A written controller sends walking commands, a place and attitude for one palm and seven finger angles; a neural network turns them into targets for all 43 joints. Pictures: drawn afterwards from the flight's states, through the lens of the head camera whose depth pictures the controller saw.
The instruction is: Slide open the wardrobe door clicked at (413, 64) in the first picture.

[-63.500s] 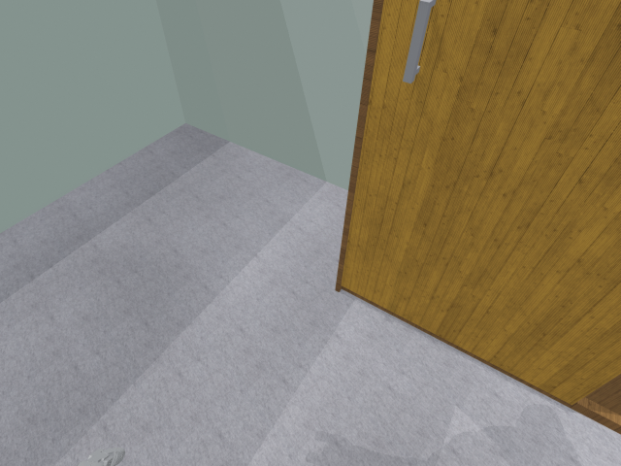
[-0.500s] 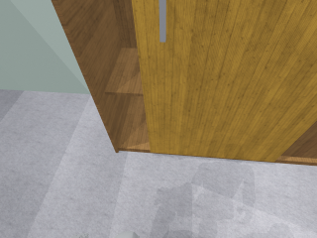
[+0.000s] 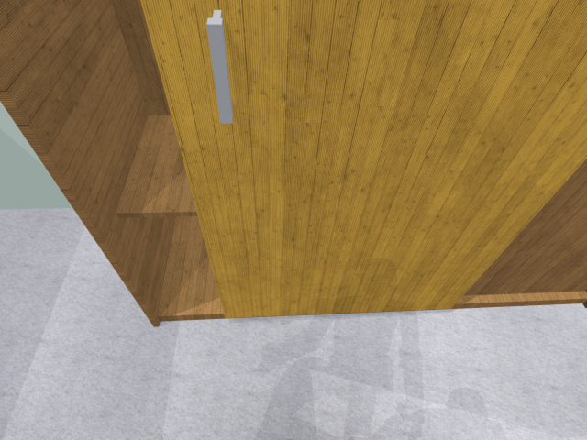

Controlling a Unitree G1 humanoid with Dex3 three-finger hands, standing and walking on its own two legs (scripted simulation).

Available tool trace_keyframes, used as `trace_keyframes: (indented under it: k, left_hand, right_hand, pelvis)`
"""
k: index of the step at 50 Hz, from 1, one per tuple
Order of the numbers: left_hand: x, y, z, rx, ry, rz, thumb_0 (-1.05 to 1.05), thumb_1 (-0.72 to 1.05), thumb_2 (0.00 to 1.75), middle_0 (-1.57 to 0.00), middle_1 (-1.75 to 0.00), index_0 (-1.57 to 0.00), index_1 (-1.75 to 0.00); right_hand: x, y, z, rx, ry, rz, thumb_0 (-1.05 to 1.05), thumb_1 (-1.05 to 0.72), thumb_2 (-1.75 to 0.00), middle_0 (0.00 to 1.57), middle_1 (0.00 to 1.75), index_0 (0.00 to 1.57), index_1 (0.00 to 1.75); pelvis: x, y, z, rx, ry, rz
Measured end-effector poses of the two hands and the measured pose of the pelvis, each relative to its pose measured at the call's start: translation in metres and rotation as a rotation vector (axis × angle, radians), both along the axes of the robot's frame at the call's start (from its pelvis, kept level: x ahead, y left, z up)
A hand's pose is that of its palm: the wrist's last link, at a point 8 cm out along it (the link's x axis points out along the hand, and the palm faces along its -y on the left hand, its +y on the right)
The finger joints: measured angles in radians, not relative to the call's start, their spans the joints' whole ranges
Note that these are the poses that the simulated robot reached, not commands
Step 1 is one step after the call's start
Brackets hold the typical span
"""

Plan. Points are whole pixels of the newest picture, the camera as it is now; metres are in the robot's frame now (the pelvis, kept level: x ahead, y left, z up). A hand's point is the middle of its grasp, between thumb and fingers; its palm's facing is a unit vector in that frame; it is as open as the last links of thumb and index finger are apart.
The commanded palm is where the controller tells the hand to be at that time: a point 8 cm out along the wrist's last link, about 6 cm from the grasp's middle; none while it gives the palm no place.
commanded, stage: come to a stop and stand still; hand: left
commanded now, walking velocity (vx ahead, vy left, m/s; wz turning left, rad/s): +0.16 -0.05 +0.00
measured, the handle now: (222, 69) +0.57 +0.12 +0.21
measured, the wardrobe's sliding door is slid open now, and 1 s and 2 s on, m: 0.23 0.23 0.23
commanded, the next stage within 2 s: look again from close up in 1.58 s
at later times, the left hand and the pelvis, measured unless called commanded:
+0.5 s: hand out of the picture +0.11 +0.16 -0.18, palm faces +0.08 -0.97 -0.24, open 7.3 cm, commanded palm none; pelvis +0.08 -0.04 -0.01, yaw +2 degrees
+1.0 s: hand out of the picture +0.07 +0.20 -0.18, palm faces +0.10 -0.98 -0.19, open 7.3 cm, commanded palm none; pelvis +0.05 +0.01 +0.00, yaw +3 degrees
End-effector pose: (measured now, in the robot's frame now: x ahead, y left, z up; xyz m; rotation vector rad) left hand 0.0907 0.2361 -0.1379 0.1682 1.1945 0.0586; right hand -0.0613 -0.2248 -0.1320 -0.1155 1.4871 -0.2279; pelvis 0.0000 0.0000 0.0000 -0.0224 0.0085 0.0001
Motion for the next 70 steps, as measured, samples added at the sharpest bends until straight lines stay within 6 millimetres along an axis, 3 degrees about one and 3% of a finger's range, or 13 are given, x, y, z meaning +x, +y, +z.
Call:
trace_keyframes:
  k: [2,5,8,12,18,23,27,34,40,43,48,64,70]
  left_hand:
    - [0.021,-0.009,-0.007,0.019,-0.039,-0.009,0.0,0.91,0.9,-0.19,-0.3,-0.2,-0.3]
    - [0.033,-0.022,-0.009,0.018,-0.058,0.029,0.0,0.91,0.9,-0.19,-0.3,-0.2,-0.3]
    - [0.031,-0.033,-0.01,0.004,-0.026,0.066,0.0,0.91,0.9,-0.19,-0.3,-0.2,-0.3]
    - [0.032,-0.028,-0.018,0.002,0.013,0.106,-0.01,0.94,0.9,-0.2,-0.3,-0.21,-0.3]
    - [0.025,-0.024,-0.022,0.013,0.096,0.138,-0.01,0.93,0.9,-0.2,-0.3,-0.2,-0.3]
    - [0.017,-0.026,-0.012,0.062,0.118,0.15,0.0,0.92,0.9,-0.2,-0.3,-0.2,-0.3]
    - [0.008,-0.029,-0.002,0.091,0.119,0.161,0.0,0.91,0.9,-0.2,-0.3,-0.2,-0.3]
    - [-0.016,-0.031,0.003,0.071,0.158,0.173,0.0,0.91,0.9,-0.2,-0.3,-0.2,-0.3]
    - [-0.033,-0.013,-0.018,0.022,0.188,0.18,0.0,0.9,0.9,-0.2,-0.3,-0.21,-0.3]
    - [-0.035,-0.001,-0.026,0.018,0.19,0.189,0.0,0.91,0.9,-0.2,-0.3,-0.21,-0.3]
    - [-0.033,0.009,-0.018,0.022,0.181,0.178,0.0,0.91,0.9,-0.2,-0.3,-0.2,-0.3]
    - [-0.032,-0.003,-0.006,0.036,0.147,0.099,0.0,0.92,0.9,-0.2,-0.3,-0.2,-0.3]
    - [-0.039,0.0,-0.008,0.045,0.138,0.083,0.0,0.92,0.9,-0.2,-0.3,-0.2,-0.3]
  right_hand:
    - [0.004,-0.01,-0.014,0.016,0.024,-0.019,0.01,-0.9,-0.9,0.21,0.3,0.2,0.3]
    - [0.026,-0.022,-0.021,0.018,0.048,-0.009,0.01,-0.9,-0.9,0.21,0.3,0.2,0.3]
    - [0.066,-0.03,-0.016,-0.003,0.006,0.022,0.01,-0.9,-0.9,0.2,0.3,0.2,0.3]
    - [0.125,-0.029,-0.009,-0.029,-0.103,0.072,0.01,-0.91,-0.9,0.2,0.3,0.2,0.3]
    - [0.189,-0.024,-0.006,-0.036,-0.203,0.12,0.01,-0.92,-0.9,0.2,0.3,0.2,0.3]
    - [0.222,-0.032,-0.013,-0.003,-0.254,0.14,0.01,-0.92,-0.9,0.21,0.3,0.2,0.3]
    - [0.233,-0.042,-0.015,0.011,-0.252,0.141,0.01,-0.91,-0.9,0.21,0.3,0.2,0.3]
    - [0.238,-0.043,-0.002,-0.007,-0.233,0.169,0.01,-0.91,-0.9,0.2,0.3,0.2,0.3]
    - [0.228,-0.025,0.001,-0.043,-0.253,0.196,0.01,-0.91,-0.9,0.2,0.3,0.2,0.3]
    - [0.213,-0.011,0.001,-0.052,-0.229,0.203,0.01,-0.91,-0.9,0.2,0.3,0.2,0.3]
    - [0.185,0.008,0.0,-0.025,-0.191,0.192,0.01,-0.91,-0.9,0.2,0.3,0.2,0.3]
    - [0.109,0.01,-0.008,0.023,-0.087,0.081,0.01,-0.91,-0.9,0.2,0.3,0.2,0.3]
    - [0.1,0.013,-0.015,0.034,-0.093,0.104,0.01,-0.91,-0.9,0.2,0.3,0.2,0.3]
  pelvis:
    - [0.015,-0.013,-0.013,0.022,-0.001,0.001]
    - [0.029,-0.019,-0.015,-0.003,-0.021,0.026]
    - [0.043,-0.021,-0.01,-0.008,-0.026,0.038]
    - [0.06,-0.019,-0.009,-0.017,-0.024,0.038]
    - [0.08,-0.021,-0.008,0.024,-0.011,0.021]
    - [0.083,-0.031,-0.009,0.039,-0.011,0.025]
    - [0.083,-0.037,-0.006,0.044,-0.01,0.042]
    - [0.073,-0.029,0.003,0.057,-0.006,0.042]
    - [0.066,-0.007,-0.007,0.018,-0.007,0.057]
    - [0.061,0.0,-0.008,0.032,-0.021,0.052]
    - [0.054,0.007,-0.002,0.026,-0.021,0.052]
    - [0.048,0.008,0.003,0.025,-0.029,0.029]
    - [0.042,0.012,-0.003,0.013,-0.024,0.036]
